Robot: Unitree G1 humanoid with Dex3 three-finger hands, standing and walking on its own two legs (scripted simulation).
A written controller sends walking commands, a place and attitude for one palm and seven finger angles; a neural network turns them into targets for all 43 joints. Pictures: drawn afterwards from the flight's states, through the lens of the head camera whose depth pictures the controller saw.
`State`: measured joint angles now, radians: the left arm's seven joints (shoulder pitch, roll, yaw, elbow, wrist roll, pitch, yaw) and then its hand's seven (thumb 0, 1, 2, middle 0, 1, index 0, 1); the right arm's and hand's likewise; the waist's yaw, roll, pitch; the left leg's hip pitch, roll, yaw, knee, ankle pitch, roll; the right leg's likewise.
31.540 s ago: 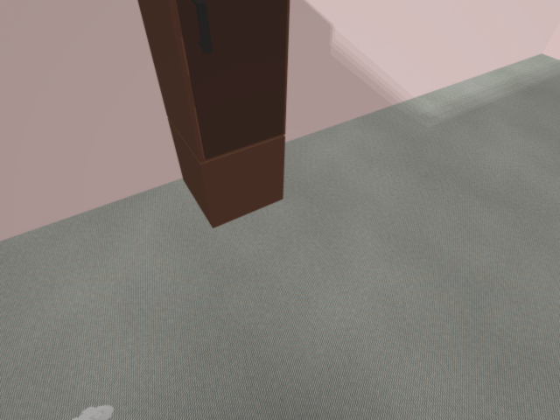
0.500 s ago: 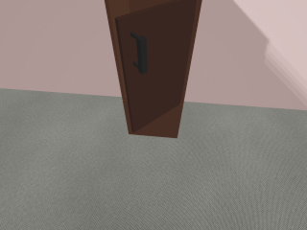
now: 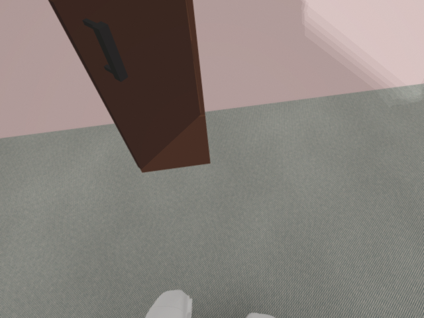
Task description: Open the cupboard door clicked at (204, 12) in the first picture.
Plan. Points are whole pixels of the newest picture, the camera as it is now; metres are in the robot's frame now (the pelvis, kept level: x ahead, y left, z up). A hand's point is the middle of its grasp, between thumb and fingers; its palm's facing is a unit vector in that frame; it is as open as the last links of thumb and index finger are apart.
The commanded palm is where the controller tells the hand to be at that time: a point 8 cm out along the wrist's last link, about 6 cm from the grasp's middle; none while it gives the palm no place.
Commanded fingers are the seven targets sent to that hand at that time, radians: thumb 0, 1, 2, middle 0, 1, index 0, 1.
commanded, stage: walk to a spot facing it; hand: left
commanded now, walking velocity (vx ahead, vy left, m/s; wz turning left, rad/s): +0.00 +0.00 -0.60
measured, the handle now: (105, 50) +0.62 +0.29 +0.14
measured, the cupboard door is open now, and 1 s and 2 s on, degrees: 44 44 44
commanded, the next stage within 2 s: none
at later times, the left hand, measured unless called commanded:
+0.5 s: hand out of the picture +0.11 +0.25 -0.17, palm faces -0.19 -0.95 -0.24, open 7.4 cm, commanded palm none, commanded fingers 0.00 0.90 0.90 -0.20 -0.30 -0.20 -0.30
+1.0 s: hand (167, 281) +0.20 +0.13 -0.15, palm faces -0.57 -0.78 -0.23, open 7.4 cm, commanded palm none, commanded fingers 0.00 0.90 0.90 -0.20 -0.30 -0.20 -0.30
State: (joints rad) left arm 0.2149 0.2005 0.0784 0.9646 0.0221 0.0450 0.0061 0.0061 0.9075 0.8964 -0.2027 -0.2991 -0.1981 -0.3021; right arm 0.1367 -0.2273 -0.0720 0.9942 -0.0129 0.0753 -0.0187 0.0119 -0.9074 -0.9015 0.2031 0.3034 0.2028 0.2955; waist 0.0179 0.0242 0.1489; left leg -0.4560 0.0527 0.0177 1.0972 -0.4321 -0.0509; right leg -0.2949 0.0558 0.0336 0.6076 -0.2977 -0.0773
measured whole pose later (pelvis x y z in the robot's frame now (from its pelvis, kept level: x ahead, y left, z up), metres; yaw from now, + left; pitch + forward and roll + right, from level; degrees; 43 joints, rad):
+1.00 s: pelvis +0.01 +0.02 +0.01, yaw -37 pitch +0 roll +1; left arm 0.18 0.22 0.06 0.91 0.03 0.03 -0.01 0.01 0.91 0.90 -0.20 -0.30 -0.20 -0.30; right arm 0.20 -0.25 -0.07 0.91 -0.02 0.05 0.00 0.01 -0.91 -0.90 0.20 0.30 0.20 0.30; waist -0.01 -0.03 0.10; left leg -0.44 0.07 0.06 0.93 -0.43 -0.07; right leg -0.28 0.02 0.08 0.51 -0.24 -0.02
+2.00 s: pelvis +0.19 -0.31 +0.01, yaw -64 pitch +2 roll +1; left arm 0.40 0.14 0.05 1.10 0.01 -0.08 0.02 0.00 0.92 0.90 -0.20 -0.30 -0.20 -0.30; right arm 0.08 -0.18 -0.05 0.98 -0.02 0.00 0.01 0.01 -0.91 -0.90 0.20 0.30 0.20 0.29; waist 0.04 0.00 0.04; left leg -0.62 0.10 0.07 0.89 -0.17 -0.04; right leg 0.02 0.10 -0.02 0.26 -0.31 -0.11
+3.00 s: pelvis +0.36 -0.65 -0.01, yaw -52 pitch +1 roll -2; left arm 0.15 0.19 0.08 0.94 0.02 0.01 0.01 -0.02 0.93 0.90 -0.20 -0.30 -0.20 -0.30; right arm 0.21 -0.20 -0.07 0.94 -0.02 0.03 0.01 0.01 -0.91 -0.90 0.20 0.30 0.20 0.29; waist -0.03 -0.05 0.03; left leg -0.38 0.10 0.10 0.68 -0.32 -0.04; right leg -0.31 -0.15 -0.33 0.64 -0.32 0.02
